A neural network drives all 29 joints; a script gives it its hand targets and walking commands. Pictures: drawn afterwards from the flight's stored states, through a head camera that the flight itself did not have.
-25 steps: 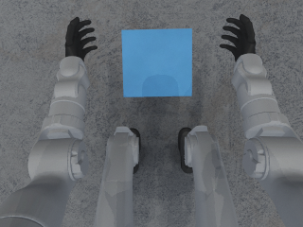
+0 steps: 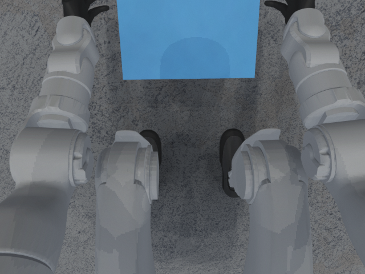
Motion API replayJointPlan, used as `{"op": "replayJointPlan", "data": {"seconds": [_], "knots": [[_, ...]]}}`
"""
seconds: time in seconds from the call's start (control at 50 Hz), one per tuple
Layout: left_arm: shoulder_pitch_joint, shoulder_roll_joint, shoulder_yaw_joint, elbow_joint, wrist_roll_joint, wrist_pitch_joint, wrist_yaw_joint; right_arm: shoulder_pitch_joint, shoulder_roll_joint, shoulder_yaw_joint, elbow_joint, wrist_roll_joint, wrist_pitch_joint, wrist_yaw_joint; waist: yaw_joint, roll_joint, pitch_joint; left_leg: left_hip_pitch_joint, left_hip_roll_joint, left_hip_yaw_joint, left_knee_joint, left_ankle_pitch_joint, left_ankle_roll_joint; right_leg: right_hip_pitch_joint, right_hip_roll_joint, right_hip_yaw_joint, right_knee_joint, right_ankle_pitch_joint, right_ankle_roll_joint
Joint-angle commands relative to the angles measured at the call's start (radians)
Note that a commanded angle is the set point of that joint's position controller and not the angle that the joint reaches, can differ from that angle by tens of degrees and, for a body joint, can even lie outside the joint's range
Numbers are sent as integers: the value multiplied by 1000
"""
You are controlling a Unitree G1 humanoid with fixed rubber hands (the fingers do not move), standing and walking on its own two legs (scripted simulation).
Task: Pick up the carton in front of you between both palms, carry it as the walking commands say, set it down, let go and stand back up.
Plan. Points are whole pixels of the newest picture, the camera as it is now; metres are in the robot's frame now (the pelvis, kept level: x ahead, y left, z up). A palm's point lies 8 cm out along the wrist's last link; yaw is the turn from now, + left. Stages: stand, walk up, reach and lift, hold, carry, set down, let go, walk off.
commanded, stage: reach and lift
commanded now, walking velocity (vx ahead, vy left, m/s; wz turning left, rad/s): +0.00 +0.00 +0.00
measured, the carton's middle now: (186, 27) +0.51 +0.01 -0.26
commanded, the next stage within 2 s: none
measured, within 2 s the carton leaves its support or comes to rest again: leaves its support in 0.82 s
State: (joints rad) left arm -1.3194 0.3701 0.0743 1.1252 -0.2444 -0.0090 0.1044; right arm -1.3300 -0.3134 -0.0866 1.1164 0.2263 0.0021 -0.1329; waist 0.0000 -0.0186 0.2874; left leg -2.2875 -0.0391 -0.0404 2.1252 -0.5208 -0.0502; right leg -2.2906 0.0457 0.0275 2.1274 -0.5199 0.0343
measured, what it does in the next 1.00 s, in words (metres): stands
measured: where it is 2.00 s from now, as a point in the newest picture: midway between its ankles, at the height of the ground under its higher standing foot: (190, 174)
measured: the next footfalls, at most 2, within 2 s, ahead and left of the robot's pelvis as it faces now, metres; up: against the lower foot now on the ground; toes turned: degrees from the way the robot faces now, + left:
none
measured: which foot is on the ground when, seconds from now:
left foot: down 0.00-1.00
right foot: down 0.00-1.00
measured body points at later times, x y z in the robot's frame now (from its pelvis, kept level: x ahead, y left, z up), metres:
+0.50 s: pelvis +0.00 +0.00 +0.00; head +0.37 +0.01 +0.26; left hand +0.53 +0.17 -0.20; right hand +0.53 -0.15 -0.19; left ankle +0.12 +0.13 -0.35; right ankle +0.12 -0.12 -0.35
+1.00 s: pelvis +0.00 +0.00 +0.00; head +0.32 +0.01 +0.32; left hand +0.53 +0.16 -0.13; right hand +0.52 -0.15 -0.13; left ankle +0.12 +0.13 -0.35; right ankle +0.12 -0.13 -0.35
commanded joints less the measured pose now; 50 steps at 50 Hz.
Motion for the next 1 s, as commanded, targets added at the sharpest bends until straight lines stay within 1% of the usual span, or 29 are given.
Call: {"op": "replayJointPlan", "data": {"seconds": [0.0, 0.02, 0.06, 0.14, 0.16, 0.18, 0.2, 0.22, 0.24, 0.26, 0.3, 0.36, 0.46, 0.48, 0.52, 0.54, 0.56, 0.6, 0.62, 0.64, 0.66, 0.74, 0.78, 0.8, 0.86, 0.88, 0.92, 0.94, 0.98], "knots": [[-233, 147, -4, -106, -16, -32, 5, -227, -117, 9, -129, 24, -29, -6, 24, 24, -1271, 635, 21, 48, -126, 288, 13, 661, -17, -34, -116, 277, 9], [-242, 137, -11, -118, -20, -31, 7, -235, -125, 18, -123, 31, -29, -8, 25, 32, -1292, 646, 21, 56, -115, 301, 7, 683, -18, -33, -111, 291, 5], [-236, 150, 0, -111, -28, -28, 11, -224, -113, 33, -129, 32, -28, -13, 17, -10, -1279, 596, 15, 63, -111, 263, 9, 709, -18, -37, -112, 270, 7], [-211, 112, -2, -116, -10, -36, 12, -170, -55, 39, -92, 43, -21, -2, 40, 34, -1211, 612, 11, 70, -117, 288, 9, 606, -1, -43, -103, 266, 10], [-204, 107, -6, -118, -14, -33, 10, -169, -54, 47, -90, 46, -21, -3, 38, 17, -1209, 597, 10, 71, -122, 268, 10, 644, -3, -45, -104, 269, 12], [-185, 81, -15, -99, -22, -29, 10, -166, -59, 36, -96, 33, -25, -5, 14, 15, -1219, 607, 8, 72, -119, 271, 7, 623, 3, -54, -112, 259, 12], [-179, 85, -5, -83, -11, -31, 10, -157, -50, 28, -84, 30, -25, -7, 30, 26, -1176, 584, 7, 71, -130, 255, 10, 593, 2, -52, -112, 246, 12], [-160, 77, -8, -76, -11, -28, 10, -153, -65, 16, -85, 23, -29, -7, 13, 35, -1170, 584, 11, 68, -131, 246, 5, 587, -2, -52, -116, 240, 17], [-167, 78, -4, -77, -6, -28, 9, -165, -62, 17, -89, 20, -31, -9, 18, 20, -1156, 587, 9, 60, -133, 248, 10, 563, 0, -55, -118, 232, 18], [-178, 55, -9, -71, -5, -27, 9, -173, -73, 8, -70, 15, -33, -9, 13, 43, -1129, 577, 9, 63, -135, 232, 6, 545, -3, -50, -120, 214, 10], [-182, 61, 2, -68, 4, -29, 8, -169, -68, 7, -71, 1, -36, -8, 5, 9, -1103, 570, 5, 52, -141, 225, 12, 516, -4, -54, -128, 197, 14], [-215, 47, -12, -70, 3, -29, 8, -197, -63, 8, -58, 2, -36, -6, -3, 32, -1099, 577, 11, 45, -140, 235, 11, 504, -9, -48, -126, 205, 10], [-244, -50, -75, -76, -16, -36, 15, -228, 19, 53, -62, 11, -46, -9, 5, 42, -1127, 585, -7, 50, -156, 240, 12, 530, 7, -52, -134, 213, 7], [-259, -62, -73, -90, -7, -42, 17, -252, 65, 67, -57, 21, -49, -9, 21, 28, -1127, 580, -12, 55, -158, 230, 15, 526, 11, -45, -142, 200, 4], [-282, -102, -76, -78, 5, -47, 22, -269, 104, 72, -49, 5, -56, -14, 13, 27, -1126, 572, -21, 52, -160, 229, 17, 549, 22, -43, -141, 210, 7], [-302, -134, -65, -90, 8, -55, 21, -272, 163, 76, -35, -1, -56, -15, 32, 17, -1115, 568, -30, 56, -162, 217, 22, 546, 30, -42, -145, 192, 5], [-326, -245, -101, -73, 10, -49, 4, -314, 245, 93, -53, -6, -58, -4, 16, 23, -1115, 578, -37, 47, -167, 221, 28, 554, 40, -41, -152, 198, 0], [-439, -479, -165, -99, 0, -43, -44, -412, 464, 155, -41, -5, -53, 40, 15, 19, -1091, 551, -50, 45, -156, 228, 28, 524, 52, -45, -142, 210, -6], [-505, -591, -197, -90, 7, -34, -76, -460, 604, 164, -41, -26, -43, 70, -7, 9, -1063, 529, -55, 46, -143, 198, 29, 502, 60, -43, -138, 190, -10], [-577, -666, -194, -128, 33, -27, -104, -508, 681, 163, -48, -49, -32, 97, 24, 18, -1043, 506, -62, 58, -139, 195, 25, 496, 66, -36, -131, 180, -16], [-591, -752, -201, -122, 39, -13, -128, -514, 768, 159, -57, -73, -15, 123, 5, -14, -1034, 494, -69, 60, -138, 186, 27, 505, 76, -51, -134, 175, -12], [-627, -945, -241, -227, 38, 19, -175, -521, 945, 181, -87, -77, 24, 182, 11, -5, -1134, 543, -96, 91, -117, 252, 32, 545, 97, -72, -115, 234, -10], [-634, -1021, -280, -316, 1, 27, -181, -536, 1025, 234, -180, -39, 33, 189, 7, -6, -1298, 618, -100, 94, -104, 339, 33, 636, 106, -84, -93, 335, -8], [-629, -1046, -295, -354, -8, 34, -179, -533, 1069, 263, -220, -21, 41, 189, 27, -1, -1384, 662, -103, 107, -102, 380, 25, 694, 111, -86, -89, 381, -6], [-624, -1111, -338, -479, -33, 66, -165, -548, 1151, 364, -412, 35, 64, 177, 38, -8, -1624, 770, -112, 122, -103, 464, 20, 824, 118, -96, -90, 476, 4], [-581, -1135, -333, -470, -6, 86, -160, -528, 1167, 359, -426, 28, 81, 180, 60, 12, -1639, 802, -117, 126, -125, 443, 20, 812, 123, -100, -100, 442, 5], [-555, -1170, -328, -511, 17, 114, -166, -517, 1187, 362, -472, -3, 111, 186, 47, 2, -1600, 772, -124, 131, -151, 358, 22, 776, 128, -111, -131, 349, 3], [-574, -1178, -342, -559, 19, 123, -168, -498, 1206, 351, -472, -14, 126, 188, 26, -5, -1613, 777, -122, 126, -169, 321, 22, 783, 132, -122, -138, 319, 3], [-542, -1212, -324, -547, 55, 157, -177, -491, 1215, 338, -497, -38, 151, 195, 36, 20, -1545, 753, -126, 137, -198, 252, 27, 747, 131, -109, -188, 238, -4]]}}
